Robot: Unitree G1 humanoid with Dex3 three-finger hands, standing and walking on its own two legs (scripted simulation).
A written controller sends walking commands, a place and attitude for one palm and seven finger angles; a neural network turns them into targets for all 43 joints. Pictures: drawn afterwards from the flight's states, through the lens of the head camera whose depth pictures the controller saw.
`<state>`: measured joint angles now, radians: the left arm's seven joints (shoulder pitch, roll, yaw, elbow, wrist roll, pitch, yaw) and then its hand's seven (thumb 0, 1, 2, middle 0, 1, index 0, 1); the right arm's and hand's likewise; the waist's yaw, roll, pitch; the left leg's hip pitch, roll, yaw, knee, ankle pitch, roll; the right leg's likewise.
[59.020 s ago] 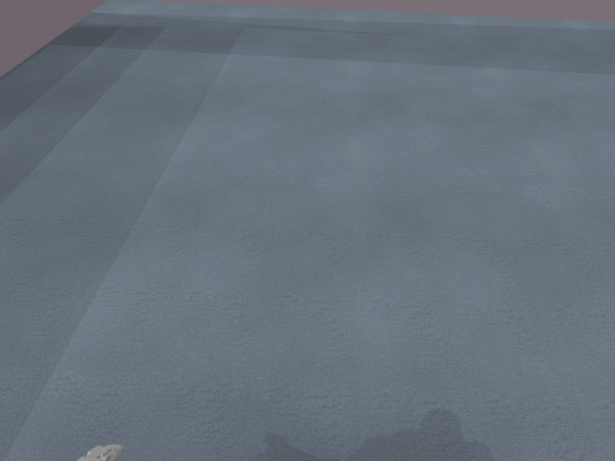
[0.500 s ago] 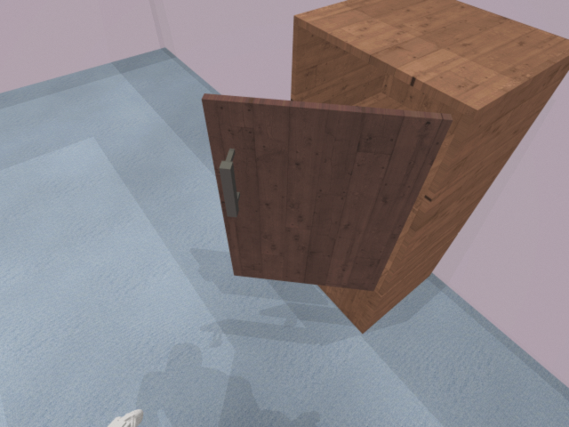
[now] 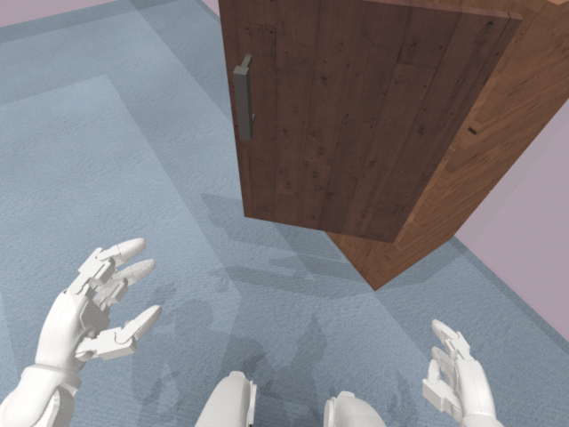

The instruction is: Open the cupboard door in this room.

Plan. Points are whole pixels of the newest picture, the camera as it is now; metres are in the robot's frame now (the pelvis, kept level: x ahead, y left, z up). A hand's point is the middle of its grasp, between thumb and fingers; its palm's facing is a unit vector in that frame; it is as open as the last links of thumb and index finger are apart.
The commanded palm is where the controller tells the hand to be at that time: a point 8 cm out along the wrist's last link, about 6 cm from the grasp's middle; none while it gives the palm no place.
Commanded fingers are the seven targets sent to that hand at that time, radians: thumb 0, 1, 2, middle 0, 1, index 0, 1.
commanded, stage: raise the hand with hooked fingers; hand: left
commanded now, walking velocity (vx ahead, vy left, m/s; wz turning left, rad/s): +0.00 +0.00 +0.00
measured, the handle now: (247, 99) +0.62 +0.13 +0.08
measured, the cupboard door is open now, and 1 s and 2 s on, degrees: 46 46 46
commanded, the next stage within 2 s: move the hooked fingers beside the handle in 1.52 s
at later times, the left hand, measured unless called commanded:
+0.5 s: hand (99, 284) +0.26 +0.26 +0.07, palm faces -0.08 -1.00 -0.04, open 12.5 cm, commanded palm +0.24 +0.31 +0.08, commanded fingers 0.00 -0.38 0.35 -0.29 -1.12 -0.29 -1.12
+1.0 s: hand (74, 242) +0.30 +0.29 +0.09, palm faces -0.08 -1.00 -0.05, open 14.0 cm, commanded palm +0.28 +0.35 +0.10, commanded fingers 0.00 -0.50 0.30 -0.30 -1.20 -0.30 -1.20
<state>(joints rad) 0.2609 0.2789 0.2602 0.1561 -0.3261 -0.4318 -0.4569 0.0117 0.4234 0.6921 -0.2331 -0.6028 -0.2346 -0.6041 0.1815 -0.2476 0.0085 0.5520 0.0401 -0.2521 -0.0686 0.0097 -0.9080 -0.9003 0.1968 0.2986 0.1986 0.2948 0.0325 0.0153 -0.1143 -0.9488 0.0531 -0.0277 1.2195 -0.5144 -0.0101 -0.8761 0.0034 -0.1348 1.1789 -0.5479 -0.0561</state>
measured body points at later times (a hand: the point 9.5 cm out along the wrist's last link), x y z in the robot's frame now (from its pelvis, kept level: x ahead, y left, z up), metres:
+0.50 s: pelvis +0.01 +0.03 +0.02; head +0.08 +0.04 +0.47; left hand +0.26 +0.31 +0.07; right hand +0.17 -0.23 -0.05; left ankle +0.04 +0.12 -0.64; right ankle +0.02 -0.09 -0.64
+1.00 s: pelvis +0.02 +0.03 +0.03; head +0.08 +0.04 +0.48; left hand +0.30 +0.35 +0.10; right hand +0.17 -0.22 -0.04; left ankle +0.04 +0.12 -0.64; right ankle +0.02 -0.09 -0.64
